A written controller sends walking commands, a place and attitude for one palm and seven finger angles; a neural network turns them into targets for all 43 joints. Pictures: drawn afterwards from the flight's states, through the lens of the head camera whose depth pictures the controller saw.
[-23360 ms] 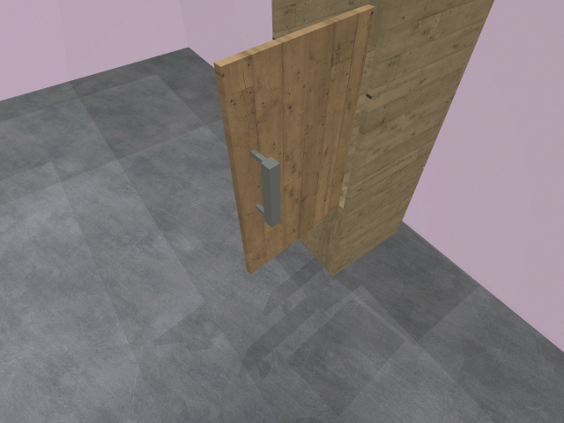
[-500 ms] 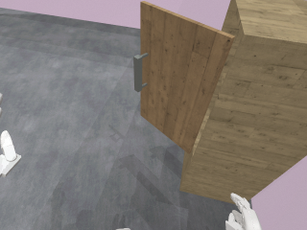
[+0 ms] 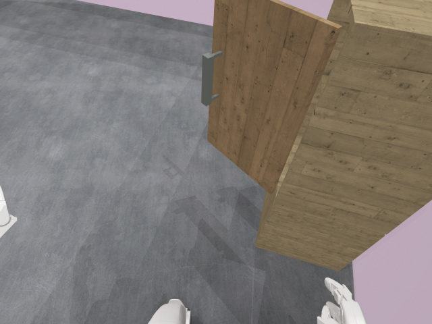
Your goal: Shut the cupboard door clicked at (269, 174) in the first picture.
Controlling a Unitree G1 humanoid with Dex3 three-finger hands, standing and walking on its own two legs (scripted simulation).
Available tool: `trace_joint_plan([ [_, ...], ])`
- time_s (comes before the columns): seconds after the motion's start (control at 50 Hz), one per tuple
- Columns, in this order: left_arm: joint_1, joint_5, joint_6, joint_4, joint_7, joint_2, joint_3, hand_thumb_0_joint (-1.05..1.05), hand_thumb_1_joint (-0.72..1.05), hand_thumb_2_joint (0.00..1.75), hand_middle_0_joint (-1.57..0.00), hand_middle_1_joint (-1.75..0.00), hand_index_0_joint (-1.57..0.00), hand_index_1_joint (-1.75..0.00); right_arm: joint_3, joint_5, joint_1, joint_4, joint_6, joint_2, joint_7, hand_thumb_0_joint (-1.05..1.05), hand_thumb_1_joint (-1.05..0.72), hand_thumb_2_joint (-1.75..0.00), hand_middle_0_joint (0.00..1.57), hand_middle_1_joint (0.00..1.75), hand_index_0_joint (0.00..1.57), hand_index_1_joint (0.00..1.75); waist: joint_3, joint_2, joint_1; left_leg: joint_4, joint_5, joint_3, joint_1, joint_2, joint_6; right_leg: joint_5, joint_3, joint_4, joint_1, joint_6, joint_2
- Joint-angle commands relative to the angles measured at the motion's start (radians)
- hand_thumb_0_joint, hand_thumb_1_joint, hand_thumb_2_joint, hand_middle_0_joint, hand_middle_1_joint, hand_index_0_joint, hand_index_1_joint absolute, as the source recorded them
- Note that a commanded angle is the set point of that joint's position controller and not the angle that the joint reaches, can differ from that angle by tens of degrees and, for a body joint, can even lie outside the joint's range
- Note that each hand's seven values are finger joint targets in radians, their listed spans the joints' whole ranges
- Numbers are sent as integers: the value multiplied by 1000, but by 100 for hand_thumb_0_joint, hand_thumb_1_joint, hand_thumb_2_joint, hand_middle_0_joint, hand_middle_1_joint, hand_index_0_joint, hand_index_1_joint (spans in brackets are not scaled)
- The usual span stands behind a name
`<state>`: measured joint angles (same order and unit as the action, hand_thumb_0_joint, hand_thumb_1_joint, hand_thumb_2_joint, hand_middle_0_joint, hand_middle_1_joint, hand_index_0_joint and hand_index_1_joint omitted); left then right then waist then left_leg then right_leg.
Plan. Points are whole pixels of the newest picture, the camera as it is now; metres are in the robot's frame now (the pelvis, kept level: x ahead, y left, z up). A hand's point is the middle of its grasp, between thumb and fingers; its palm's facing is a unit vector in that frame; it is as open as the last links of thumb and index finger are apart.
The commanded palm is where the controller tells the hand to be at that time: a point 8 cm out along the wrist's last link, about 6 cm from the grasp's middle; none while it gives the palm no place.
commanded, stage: step back with the hand held close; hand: left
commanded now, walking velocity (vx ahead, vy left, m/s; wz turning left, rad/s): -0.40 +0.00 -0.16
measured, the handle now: (212, 78) +0.81 +0.05 +0.01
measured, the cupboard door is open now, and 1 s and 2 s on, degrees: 58 58 58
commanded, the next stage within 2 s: stop stepping back and stand still in 0.10 s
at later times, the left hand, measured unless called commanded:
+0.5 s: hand out of the picture +0.13 +0.25 +0.19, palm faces +0.35 -0.84 -0.41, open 7.4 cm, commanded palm +0.07 +0.30 +0.20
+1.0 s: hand out of the picture +0.11 +0.27 +0.18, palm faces +0.33 -0.82 -0.47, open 7.4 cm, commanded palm +0.06 +0.31 +0.20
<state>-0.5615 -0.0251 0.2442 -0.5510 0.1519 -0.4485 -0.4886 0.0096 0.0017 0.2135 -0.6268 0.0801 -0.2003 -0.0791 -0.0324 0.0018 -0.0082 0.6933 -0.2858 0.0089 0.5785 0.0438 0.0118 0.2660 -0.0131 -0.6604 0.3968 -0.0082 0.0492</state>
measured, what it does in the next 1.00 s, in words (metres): walks backwards: left foot, then right foot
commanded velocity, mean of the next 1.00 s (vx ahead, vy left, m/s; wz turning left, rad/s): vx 0.01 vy -0.01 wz -0.03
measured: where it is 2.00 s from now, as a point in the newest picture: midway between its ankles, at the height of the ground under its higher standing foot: outside the picture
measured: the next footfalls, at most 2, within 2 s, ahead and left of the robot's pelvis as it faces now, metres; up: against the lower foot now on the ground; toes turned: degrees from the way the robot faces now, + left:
left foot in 0.16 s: -0.01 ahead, +0.12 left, +0.00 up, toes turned -3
right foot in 0.44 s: -0.11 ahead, -0.08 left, +0.00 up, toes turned -7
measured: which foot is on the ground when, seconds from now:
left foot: down 0.00-0.00, up 0.02-0.14, down 0.16-1.00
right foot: down 0.00-0.16, up 0.18-0.42, down 0.44-1.00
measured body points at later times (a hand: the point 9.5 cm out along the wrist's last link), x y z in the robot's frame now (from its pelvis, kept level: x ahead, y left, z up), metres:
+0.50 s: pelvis -0.10 +0.01 +0.02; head -0.10 +0.03 +0.47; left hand +0.10 +0.30 +0.21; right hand +0.04 -0.22 -0.06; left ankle +0.00 +0.13 -0.71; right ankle -0.15 -0.08 -0.72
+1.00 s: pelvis -0.11 +0.02 +0.02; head -0.11 +0.03 +0.47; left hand +0.09 +0.31 +0.21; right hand +0.02 -0.22 -0.06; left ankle -0.05 +0.12 -0.71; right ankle -0.15 -0.08 -0.71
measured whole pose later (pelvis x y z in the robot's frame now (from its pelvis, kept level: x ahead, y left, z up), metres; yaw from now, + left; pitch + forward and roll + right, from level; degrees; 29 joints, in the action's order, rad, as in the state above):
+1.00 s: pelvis -0.11 +0.02 +0.02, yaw -5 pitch +1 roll -1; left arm -0.61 -0.04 0.19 -0.50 0.16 -0.42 -0.41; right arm -0.03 0.00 0.25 -0.64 0.10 -0.18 -0.07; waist 0.04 -0.01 -0.02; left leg 0.49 -0.18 0.04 0.33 0.02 0.01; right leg 0.29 0.04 -0.44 0.17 0.02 0.03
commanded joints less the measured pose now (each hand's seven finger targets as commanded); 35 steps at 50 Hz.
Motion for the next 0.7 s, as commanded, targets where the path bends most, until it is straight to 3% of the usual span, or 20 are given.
trace_joint_plan([
  [0.0,93,-8,27,-225,56,-207,-78,0,90,90,-20,-30,-20,-30,53,-14,-110,126,31,-103,-2,0,-90,-90,20,30,20,30,166,-174,8,355,-170,-11,-205,-38,-50,140,-426,436,151,192,-394],
  [0.02,118,-4,21,-217,58,-209,-81,0,90,90,-20,-30,-20,-30,50,-22,-104,115,29,-105,-7,0,-90,-90,20,30,20,30,151,-171,-4,366,-159,-11,-205,-45,-42,11,-417,429,160,190,-389],
  [0.06,154,1,14,-199,54,-192,-67,0,90,90,-20,-30,-20,-30,29,-22,-97,123,18,-84,-16,0,-90,-90,20,30,20,30,95,-186,-10,158,-118,-11,-279,-22,-31,-108,-248,358,169,127,-285],
  [0.1,195,-9,18,-165,51,-175,-46,0,90,90,-20,-30,-20,-30,23,-8,-95,109,18,-108,-33,0,-90,-90,20,30,20,30,57,-47,-27,-225,1,8,-319,-30,-24,-173,-140,211,119,51,-174],
  [0.12,238,-5,31,-185,48,-171,-33,0,90,90,-20,-30,-20,-30,35,-4,-121,117,26,-134,-46,0,-90,-90,20,30,20,30,35,118,-21,-340,79,-58,-246,59,-5,-151,-92,74,61,18,-97],
  [0.14,235,0,43,-188,49,-162,-52,0,90,90,-20,-30,-20,-30,45,-8,-112,130,39,-160,-48,0,-90,-90,20,30,20,30,75,306,-7,-420,194,-235,-117,247,66,-30,-32,-129,-33,-21,-9],
  [0.16,234,-3,46,-164,49,-160,-68,0,90,90,-20,-30,-20,-30,54,-19,-92,119,52,-128,-44,0,-90,-90,20,30,20,30,135,284,-4,-404,329,-236,-117,320,112,151,-51,-280,-54,-18,13],
  [0.18,210,-17,51,-129,41,-156,-72,0,90,90,-20,-30,-20,-30,72,-11,-81,109,64,-131,-32,0,-90,-90,20,30,20,30,174,198,9,-371,412,-149,-219,307,116,200,-49,-325,-6,-16,28],
  [0.2,178,-25,47,-144,29,-151,-80,0,90,90,-20,-30,-20,-30,78,-16,-76,132,76,-142,-20,0,-90,-90,20,30,20,30,235,289,5,-394,242,-223,-186,330,127,226,-41,-411,-33,-18,8],
  [0.22,139,-33,42,-181,22,-145,-82,0,90,90,-20,-30,-20,-30,79,-19,-65,133,85,-137,-8,0,-90,-90,20,30,20,30,247,249,4,-388,195,-242,-236,318,130,209,-52,-395,-5,-14,0],
  [0.26,99,-34,25,-234,11,-94,-28,0,90,90,-20,-30,-20,-30,64,0,-79,151,83,-134,16,0,-90,-90,20,30,20,30,216,194,6,-374,127,-153,-283,281,106,184,-2,-229,-22,-18,-15],
  [0.32,64,-39,-6,-240,16,-114,-33,0,90,90,-20,-30,-20,-30,39,8,-80,173,85,-137,22,0,-90,-90,20,30,20,30,158,186,-2,-438,-246,-142,-228,231,58,140,67,62,-145,-17,11],
  [0.36,63,-36,-28,-208,19,-120,-26,0,90,90,-20,-30,-20,-30,25,3,-85,172,75,-131,18,0,-90,-90,20,30,20,30,137,186,-10,-436,-327,-88,-182,161,10,129,93,233,-248,10,15],
  [0.4,86,-32,-43,-159,28,-156,-55,0,90,90,-20,-30,-20,-30,25,-1,-74,166,56,-123,13,0,-90,-90,20,30,20,30,107,73,-18,-265,-271,5,-165,68,-26,187,-36,350,-211,82,-87],
  [0.42,92,-31,-47,-139,31,-198,-86,0,90,90,-20,-30,-20,-30,24,-12,-72,157,43,-120,11,0,-90,-90,20,30,20,30,109,12,-23,-127,-167,21,-218,37,-38,230,-159,422,-116,132,-194],
  [0.44,143,-39,-41,-142,36,-204,-82,0,90,90,-20,-30,-20,-30,14,-17,-75,142,35,-108,8,0,-90,-90,20,30,20,30,111,-28,-22,-36,-63,19,-258,29,-34,160,-215,454,-66,159,-273],
  [0.46,161,-39,-44,-139,44,-198,-71,0,90,90,-20,-30,-20,-30,14,-3,-75,138,39,-102,4,0,-90,-90,20,30,20,30,138,-79,-11,-9,-34,10,-236,12,-31,162,-244,442,-98,155,-287],
  [0.54,81,-30,-39,-105,52,-172,-58,0,90,90,-20,-30,-20,-30,5,10,-75,132,34,-107,-4,0,-90,-90,20,30,20,30,99,-44,-11,-84,46,9,-204,2,-13,-106,-163,339,-187,126,-263],
  [0.62,133,-16,-19,-77,42,-166,-32,0,90,90,-20,-30,-20,-30,21,14,-75,123,56,-140,-17,0,-90,-90,20,30,20,30,10,1,-13,-223,99,-23,-318,29,15,4,-94,320,-94,56,-174],
  [0.68,123,-8,-7,-72,40,-150,-25,0,90,90,-20,-30,-20,-30,12,2,-64,121,56,-146,-17,0,-90,-90,20,30,20,30,-6,148,-12,-348,82,-154,-255,94,39,1,-5,227,-136,22,-76],
])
